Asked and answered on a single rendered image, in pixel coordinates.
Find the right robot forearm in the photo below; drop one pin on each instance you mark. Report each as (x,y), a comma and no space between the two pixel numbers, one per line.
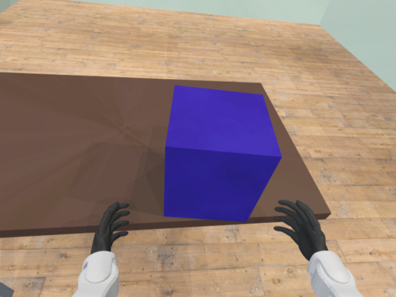
(329,277)

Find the table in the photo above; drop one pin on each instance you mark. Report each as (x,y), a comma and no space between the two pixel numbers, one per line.
(73,145)

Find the carton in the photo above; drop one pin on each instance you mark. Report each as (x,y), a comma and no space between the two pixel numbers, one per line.
(220,153)

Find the left robot forearm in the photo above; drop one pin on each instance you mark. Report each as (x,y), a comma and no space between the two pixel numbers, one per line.
(99,276)

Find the robot left hand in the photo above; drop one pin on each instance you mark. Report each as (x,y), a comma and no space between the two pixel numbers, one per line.
(104,236)

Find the robot right hand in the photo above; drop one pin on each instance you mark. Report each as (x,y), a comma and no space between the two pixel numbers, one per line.
(306,233)

